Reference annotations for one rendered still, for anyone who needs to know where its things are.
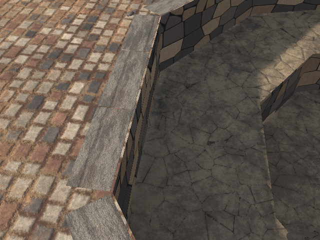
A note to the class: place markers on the right robot hand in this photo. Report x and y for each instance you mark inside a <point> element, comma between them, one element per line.
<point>303,235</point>

